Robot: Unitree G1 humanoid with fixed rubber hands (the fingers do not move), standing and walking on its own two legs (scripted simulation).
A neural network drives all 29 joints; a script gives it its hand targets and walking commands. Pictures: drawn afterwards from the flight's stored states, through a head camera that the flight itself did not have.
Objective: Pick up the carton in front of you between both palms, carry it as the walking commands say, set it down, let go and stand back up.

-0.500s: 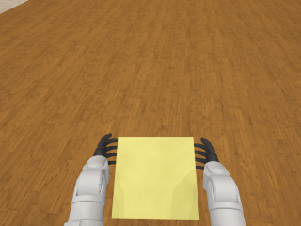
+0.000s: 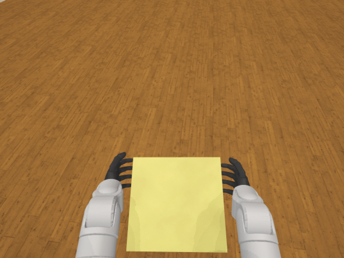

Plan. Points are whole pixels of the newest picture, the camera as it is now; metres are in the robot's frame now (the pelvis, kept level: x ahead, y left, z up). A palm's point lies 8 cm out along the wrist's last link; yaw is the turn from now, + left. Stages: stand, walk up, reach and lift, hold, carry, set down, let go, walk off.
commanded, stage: carry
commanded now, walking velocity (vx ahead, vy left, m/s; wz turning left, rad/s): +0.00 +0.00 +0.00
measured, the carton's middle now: (177, 202) +0.30 +0.00 -0.09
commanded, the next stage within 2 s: hold in 1.42 s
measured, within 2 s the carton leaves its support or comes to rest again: neither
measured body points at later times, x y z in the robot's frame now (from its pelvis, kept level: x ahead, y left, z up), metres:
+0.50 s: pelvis -0.06 +0.00 +0.00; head -0.08 +0.00 +0.45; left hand +0.24 +0.16 +0.03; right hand +0.24 -0.14 +0.02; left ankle -0.03 +0.11 -0.74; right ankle -0.09 -0.11 -0.74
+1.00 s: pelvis -0.08 -0.01 +0.00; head -0.10 -0.01 +0.45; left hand +0.21 +0.15 +0.03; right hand +0.21 -0.15 +0.03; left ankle -0.03 +0.11 -0.74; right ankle -0.09 -0.11 -0.74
